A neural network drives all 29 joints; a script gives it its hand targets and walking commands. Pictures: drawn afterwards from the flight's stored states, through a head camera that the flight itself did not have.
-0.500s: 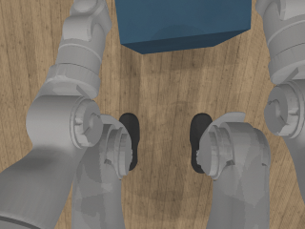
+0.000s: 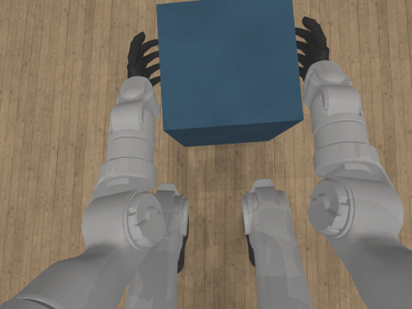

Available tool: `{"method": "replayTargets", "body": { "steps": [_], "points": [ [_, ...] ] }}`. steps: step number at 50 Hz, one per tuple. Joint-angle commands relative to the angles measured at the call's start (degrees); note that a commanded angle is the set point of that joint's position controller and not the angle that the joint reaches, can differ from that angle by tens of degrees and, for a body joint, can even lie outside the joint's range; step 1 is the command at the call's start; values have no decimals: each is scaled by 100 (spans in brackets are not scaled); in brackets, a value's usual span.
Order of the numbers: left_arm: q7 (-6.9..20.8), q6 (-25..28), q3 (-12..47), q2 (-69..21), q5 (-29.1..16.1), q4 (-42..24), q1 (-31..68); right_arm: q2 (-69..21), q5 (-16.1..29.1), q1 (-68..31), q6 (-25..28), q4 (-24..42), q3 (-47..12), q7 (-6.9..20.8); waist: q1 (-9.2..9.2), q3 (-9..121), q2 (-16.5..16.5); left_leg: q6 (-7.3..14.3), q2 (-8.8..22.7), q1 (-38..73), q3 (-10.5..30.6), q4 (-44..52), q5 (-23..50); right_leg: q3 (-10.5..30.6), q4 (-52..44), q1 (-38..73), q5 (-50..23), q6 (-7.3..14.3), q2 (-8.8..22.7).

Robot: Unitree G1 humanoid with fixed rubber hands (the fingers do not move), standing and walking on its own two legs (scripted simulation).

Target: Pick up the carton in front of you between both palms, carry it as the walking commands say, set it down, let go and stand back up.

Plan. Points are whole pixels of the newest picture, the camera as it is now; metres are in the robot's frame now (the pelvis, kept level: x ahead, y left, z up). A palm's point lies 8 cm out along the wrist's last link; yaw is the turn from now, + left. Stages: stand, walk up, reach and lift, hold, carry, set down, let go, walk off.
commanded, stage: reach and lift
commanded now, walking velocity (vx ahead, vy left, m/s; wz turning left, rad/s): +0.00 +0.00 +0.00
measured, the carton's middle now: (225, 88) +0.51 -0.04 -0.13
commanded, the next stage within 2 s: none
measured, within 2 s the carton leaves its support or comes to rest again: neither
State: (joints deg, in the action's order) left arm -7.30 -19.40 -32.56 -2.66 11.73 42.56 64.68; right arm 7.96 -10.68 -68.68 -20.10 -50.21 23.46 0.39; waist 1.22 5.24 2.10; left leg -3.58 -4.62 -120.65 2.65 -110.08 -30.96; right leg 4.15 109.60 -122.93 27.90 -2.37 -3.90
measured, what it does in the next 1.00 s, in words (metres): rises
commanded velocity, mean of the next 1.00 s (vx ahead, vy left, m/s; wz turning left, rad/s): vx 0.00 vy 0.00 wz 0.00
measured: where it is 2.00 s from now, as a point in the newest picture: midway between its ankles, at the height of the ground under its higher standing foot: (216, 248)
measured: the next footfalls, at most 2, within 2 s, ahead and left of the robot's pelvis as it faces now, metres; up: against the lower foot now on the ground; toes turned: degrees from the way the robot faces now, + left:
none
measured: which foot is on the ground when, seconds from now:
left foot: down 0.00-1.00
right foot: down 0.00-1.00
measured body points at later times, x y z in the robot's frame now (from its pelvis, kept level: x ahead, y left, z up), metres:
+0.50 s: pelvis +0.03 +0.00 +0.12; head +0.24 -0.02 +0.52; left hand +0.49 +0.12 +0.07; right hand +0.49 -0.18 +0.07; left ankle +0.11 +0.13 -0.41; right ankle +0.12 -0.13 -0.41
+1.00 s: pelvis +0.08 +0.00 +0.26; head +0.17 -0.01 +0.70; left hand +0.45 +0.14 +0.23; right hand +0.44 -0.17 +0.22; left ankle +0.11 +0.13 -0.41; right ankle +0.12 -0.13 -0.41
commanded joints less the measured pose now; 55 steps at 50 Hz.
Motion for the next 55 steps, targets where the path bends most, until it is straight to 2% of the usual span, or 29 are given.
{"method": "replayTargets", "body": {
  "steps": [1,3,7,12,18,22,26,34,40,46,55],
  "points": [
    [1426,-72,2330,-5394,-344,182,3993,-6106,272,-3217,-109,-162,-1830,1397,-135,5192,-573,308,-629,2567,-778,1674,-14,-797,-1745,3454,175,180,-469],
    [1494,-87,2626,-5622,-561,-55,4156,-6179,234,-3088,-110,-53,-1812,1404,78,5654,-470,236,-635,2856,-755,1787,231,-823,-1828,3796,-144,195,-477],
    [1598,-169,3276,-6107,-911,-414,4095,-6405,357,-2900,-131,288,-2052,1443,258,6352,-124,98,-646,3554,-749,2032,665,-883,-2007,4228,-680,244,-490],
    [1662,-306,3825,-6435,-1087,-622,3385,-6622,660,-2522,-247,841,-2602,1488,199,6757,-14,43,-641,4209,-731,2368,1140,-851,-2298,4843,-1206,223,-492],
    [1678,-269,4119,-6414,-1130,-801,2497,-7005,950,-1830,-291,1195,-3190,1454,11,6440,-298,110,-638,4580,-637,2849,1456,-727,-2759,5650,-1617,121,-503],
    [1683,-189,4154,-6370,-1076,-786,1973,-7185,972,-1377,-239,1240,-3378,1375,-78,5987,-474,168,-646,4784,-544,3212,1455,-617,-3152,6078,-1669,67,-508],
    [1723,-137,4116,-6370,-989,-661,1465,-7265,837,-844,-184,1124,-3329,1282,-66,5439,-513,211,-648,5081,-452,3655,1332,-495,-3662,6470,-1551,57,-503],
    [1807,-25,4202,-6452,-904,-644,724,-7353,582,12,-34,1123,-3250,1190,37,4612,-315,238,-572,6008,-264,4586,1351,-286,-4598,7398,-1545,158,-440],
    [1828,-10,4372,-6543,-838,-741,113,-7469,591,544,-7,1340,-3429,1228,-12,4193,-223,276,-477,6934,-94,5320,1545,-159,-5242,8179,-1690,212,-382],
    [1833,-116,4512,-6573,-771,-839,-637,-7470,627,1143,-98,1595,-3667,1285,-64,3657,-217,322,-365,7975,101,6079,1976,-64,-5924,8971,-2019,237,-320],
    [1882,-465,4877,-6576,-872,-1288,-1602,-7395,695,2060,-402,2055,-3996,1289,-43,2786,-225,292,-220,9653,292,7277,3024,50,-7114,10358,-2896,245,-252]
  ]
}}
